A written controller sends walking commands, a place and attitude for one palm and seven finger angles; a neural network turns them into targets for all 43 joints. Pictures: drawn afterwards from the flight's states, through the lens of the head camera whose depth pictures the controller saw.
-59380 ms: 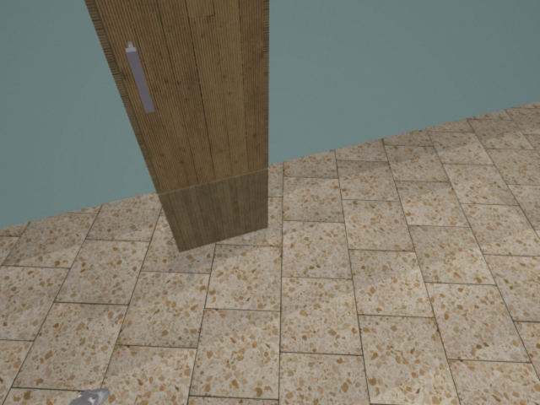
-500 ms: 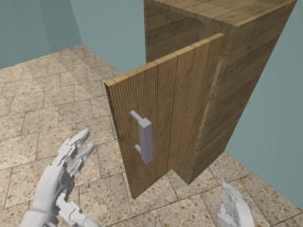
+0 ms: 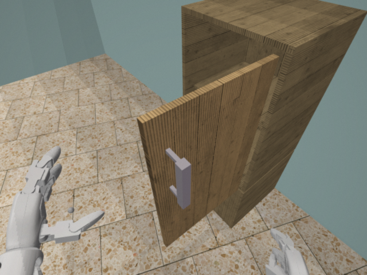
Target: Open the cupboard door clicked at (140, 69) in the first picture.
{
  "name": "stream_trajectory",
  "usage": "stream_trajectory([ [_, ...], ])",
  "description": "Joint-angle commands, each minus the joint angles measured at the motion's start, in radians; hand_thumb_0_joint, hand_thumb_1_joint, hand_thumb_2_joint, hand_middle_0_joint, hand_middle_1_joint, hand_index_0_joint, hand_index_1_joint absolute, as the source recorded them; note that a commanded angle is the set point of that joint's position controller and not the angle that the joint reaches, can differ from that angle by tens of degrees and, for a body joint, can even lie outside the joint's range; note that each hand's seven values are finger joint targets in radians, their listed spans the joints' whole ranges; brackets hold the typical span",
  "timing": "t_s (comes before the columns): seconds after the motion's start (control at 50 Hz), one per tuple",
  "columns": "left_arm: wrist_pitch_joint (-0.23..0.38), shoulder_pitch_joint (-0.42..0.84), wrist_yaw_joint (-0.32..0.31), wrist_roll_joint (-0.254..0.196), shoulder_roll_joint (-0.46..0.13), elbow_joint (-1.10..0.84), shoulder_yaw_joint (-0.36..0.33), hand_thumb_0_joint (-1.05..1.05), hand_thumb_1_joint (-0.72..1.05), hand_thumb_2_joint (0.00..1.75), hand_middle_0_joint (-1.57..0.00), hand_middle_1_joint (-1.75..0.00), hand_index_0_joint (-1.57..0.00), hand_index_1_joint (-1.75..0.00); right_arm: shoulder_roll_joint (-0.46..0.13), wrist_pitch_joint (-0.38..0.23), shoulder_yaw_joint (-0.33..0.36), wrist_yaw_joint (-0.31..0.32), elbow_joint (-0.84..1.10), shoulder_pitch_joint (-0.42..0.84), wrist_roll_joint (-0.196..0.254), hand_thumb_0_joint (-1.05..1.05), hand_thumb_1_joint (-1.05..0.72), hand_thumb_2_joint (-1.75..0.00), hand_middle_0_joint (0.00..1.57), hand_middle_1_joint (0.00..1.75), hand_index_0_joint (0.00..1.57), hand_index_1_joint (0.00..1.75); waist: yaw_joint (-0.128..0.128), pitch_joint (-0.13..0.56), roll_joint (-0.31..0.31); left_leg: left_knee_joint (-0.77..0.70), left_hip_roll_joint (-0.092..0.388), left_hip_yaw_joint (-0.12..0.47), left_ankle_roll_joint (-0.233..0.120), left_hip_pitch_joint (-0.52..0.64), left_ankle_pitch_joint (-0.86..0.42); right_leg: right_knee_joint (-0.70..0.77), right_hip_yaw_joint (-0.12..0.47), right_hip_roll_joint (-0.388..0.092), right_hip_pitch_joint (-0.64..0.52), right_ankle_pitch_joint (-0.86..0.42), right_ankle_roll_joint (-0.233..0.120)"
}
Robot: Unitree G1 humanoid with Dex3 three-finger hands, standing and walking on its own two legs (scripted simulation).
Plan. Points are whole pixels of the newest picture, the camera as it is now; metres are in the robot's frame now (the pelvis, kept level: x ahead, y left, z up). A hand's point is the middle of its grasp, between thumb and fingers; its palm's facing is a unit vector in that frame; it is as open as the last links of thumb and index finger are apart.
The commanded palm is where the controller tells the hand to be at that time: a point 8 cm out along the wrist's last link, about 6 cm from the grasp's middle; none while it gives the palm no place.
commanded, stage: draw the hand back to the body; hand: left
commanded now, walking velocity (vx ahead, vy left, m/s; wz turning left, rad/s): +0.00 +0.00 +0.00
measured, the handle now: (177, 179) +0.30 +0.05 +0.07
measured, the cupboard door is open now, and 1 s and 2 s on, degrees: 89 89 89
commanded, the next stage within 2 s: step back with the hand held close in 0.70 s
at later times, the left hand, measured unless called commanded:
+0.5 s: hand (53, 185) +0.21 +0.25 +0.16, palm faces +0.46 -0.80 -0.38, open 7.8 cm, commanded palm +0.15 +0.29 +0.18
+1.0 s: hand (57, 187) +0.21 +0.24 +0.16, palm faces +0.40 -0.80 -0.45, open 7.4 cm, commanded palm +0.15 +0.28 +0.18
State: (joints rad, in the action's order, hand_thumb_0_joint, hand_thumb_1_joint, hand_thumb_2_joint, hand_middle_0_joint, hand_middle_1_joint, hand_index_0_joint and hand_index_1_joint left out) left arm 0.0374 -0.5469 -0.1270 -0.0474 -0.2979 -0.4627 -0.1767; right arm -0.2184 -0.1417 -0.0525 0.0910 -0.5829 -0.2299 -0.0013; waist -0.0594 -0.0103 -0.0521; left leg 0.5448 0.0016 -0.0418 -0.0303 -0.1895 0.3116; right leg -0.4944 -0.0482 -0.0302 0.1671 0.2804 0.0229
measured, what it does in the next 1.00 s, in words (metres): stands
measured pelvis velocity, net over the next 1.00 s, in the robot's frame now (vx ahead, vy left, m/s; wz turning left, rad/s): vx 0.00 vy -0.02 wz -0.03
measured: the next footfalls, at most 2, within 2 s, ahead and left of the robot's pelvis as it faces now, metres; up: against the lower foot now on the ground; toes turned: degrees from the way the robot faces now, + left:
right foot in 1.86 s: -0.15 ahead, -0.11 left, +0.00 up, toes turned +1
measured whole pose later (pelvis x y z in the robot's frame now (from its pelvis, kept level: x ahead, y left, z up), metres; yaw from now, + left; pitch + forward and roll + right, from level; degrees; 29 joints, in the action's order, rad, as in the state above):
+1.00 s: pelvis +0.00 -0.02 +0.01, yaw -2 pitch -1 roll -1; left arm 0.13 -0.49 -0.12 -0.06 -0.35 -0.39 -0.37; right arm -0.24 -0.04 0.00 0.07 -0.58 -0.16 0.00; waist -0.03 -0.03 -0.07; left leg 0.45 0.04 -0.06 -0.01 -0.18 0.25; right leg -0.39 -0.03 0.01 0.16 0.21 0.00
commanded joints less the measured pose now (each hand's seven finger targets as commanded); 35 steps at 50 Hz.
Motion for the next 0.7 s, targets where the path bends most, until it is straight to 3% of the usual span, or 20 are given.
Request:
stream_trajectory([
  [0.0, 0.077, 0.068, -0.021, 0.008, -0.156, -0.201, -0.147, 0.0, 0.37, 0.68, -0.18, -0.3, -0.18, -0.3, -0.107, -0.05, 0.057, 0.002, 0.147, 0.14, 0.001, 0.0, -0.9, -0.9, 0.2, 0.3, 0.2, 0.3, -0.008, 0.074, -0.008, -0.145, 0.035, 0.044, 0.029, 0.033, -0.277, 0.085, 0.002, 0.025, -0.058, -0.188, -0.044],
  [0.1, 0.078, 0.08, -0.02, 0.0, -0.185, -0.175, -0.209, 0.0, 0.55, 0.75, -0.19, -0.3, -0.19, -0.3, -0.107, -0.03, 0.065, -0.004, 0.137, 0.148, 0.0, 0.0, -0.9, -0.9, 0.2, 0.3, 0.2, 0.3, -0.014, 0.079, 0.018, -0.153, 0.034, 0.032, 0.027, 0.053, -0.328, 0.104, 0.007, 0.027, -0.088, -0.242, -0.042],
  [0.14, 0.083, 0.11, -0.02, -0.003, -0.186, -0.198, -0.218, 0.0, 0.62, 0.78, -0.19, -0.3, -0.19, -0.3, -0.106, -0.023, 0.066, -0.007, 0.136, 0.145, 0.002, 0.0, -0.9, -0.9, 0.2, 0.3, 0.2, 0.3, -0.01, 0.086, -0.022, -0.156, 0.034, 0.031, 0.03, 0.068, -0.355, 0.103, 0.008, 0.025, -0.089, -0.254, -0.04],
  [0.2, 0.081, 0.115, -0.022, -0.006, -0.209, -0.171, -0.253, 0.0, 0.73, 0.82, -0.19, -0.3, -0.19, -0.3, -0.108, -0.017, 0.07, -0.007, 0.127, 0.152, 0.001, 0.0, -0.9, -0.9, 0.2, 0.3, 0.2, 0.3, -0.014, 0.086, 0.001, -0.155, 0.035, 0.025, 0.027, 0.078, -0.378, 0.112, 0.009, 0.027, -0.098, -0.28, -0.04],
  [0.26, 0.085, 0.168, -0.023, -0.01, -0.218, -0.184, -0.271, 0.0, 0.83, 0.87, -0.2, -0.3, -0.2, -0.3, -0.106, -0.013, 0.073, -0.009, 0.122, 0.154, 0.004, 0.0, -0.9, -0.9, 0.2, 0.3, 0.2, 0.3, -0.009, 0.084, -0.038, -0.16, 0.034, 0.021, 0.027, 0.098, -0.369, 0.122, 0.013, 0.026, -0.087, -0.272, -0.038],
  [0.3, 0.088, 0.183, -0.027, -0.011, -0.241, -0.163, -0.298, 0.0, 0.9, 0.9, -0.2, -0.3, -0.2, -0.3, -0.108, -0.013, 0.074, -0.007, 0.114, 0.156, 0.003, 0.0, -0.9, -0.9, 0.2, 0.3, 0.2, 0.3, -0.013, 0.074, -0.031, -0.165, 0.032, 0.021, 0.027, 0.093, -0.364, 0.129, 0.012, 0.026, -0.097, -0.274, -0.041],
  [0.34, 0.087, 0.151, -0.02, -0.013, -0.197, -0.142, -0.264, 0.0, 0.9, 0.9, -0.2, -0.3, -0.2, -0.3, -0.107, -0.011, 0.076, -0.012, 0.114, 0.154, 0.003, 0.0, -0.9, -0.9, 0.2, 0.3, 0.2, 0.3, -0.01, 0.081, -0.024, -0.166, 0.034, 0.018, 0.024, 0.106, -0.392, 0.126, 0.012, 0.026, -0.095, -0.291, -0.036],
  [0.4, 0.082, 0.141, -0.014, -0.017, -0.192, -0.105, -0.256, 0.0, 0.9, 0.9, -0.2, -0.3, -0.2, -0.3, -0.113, -0.004, 0.079, -0.016, 0.116, 0.162, 0.003, 0.0, -0.9, -0.9, 0.2, 0.3, 0.2, 0.3, -0.011, 0.053, 0.026, -0.173, 0.033, 0.017, 0.019, 0.088, -0.343, 0.141, 0.011, 0.027, -0.095, -0.272, -0.035],
  [0.48, 0.096, 0.177, -0.016, -0.012, -0.221, -0.159, -0.274, 0.0, 0.9, 0.9, -0.2, -0.3, -0.2, -0.3, -0.108, -0.005, 0.081, -0.012, 0.117, 0.166, 0.002, 0.0, -0.9, -0.9, 0.2, 0.3, 0.2, 0.3, -0.012, 0.078, -0.018, -0.172, 0.025, 0.008, 0.016, 0.105, -0.316, 0.146, 0.019, 0.026, -0.096, -0.265, -0.034],
  [0.68, 0.106, 0.165, -0.016, -0.016, -0.22, -0.144, -0.28, 0.0, 0.9, 0.9, -0.2, -0.3, -0.2, -0.3, -0.103, -0.017, 0.081, -0.011, 0.106, 0.169, 0.002, 0.0, -0.9, -0.9, 0.2, 0.3, 0.2, 0.3, -0.012, 0.075, -0.004, -0.171, 0.022, 0.003, 0.013, 0.111, -0.306, 0.159, 0.023, 0.024, -0.096, -0.269, -0.032],
])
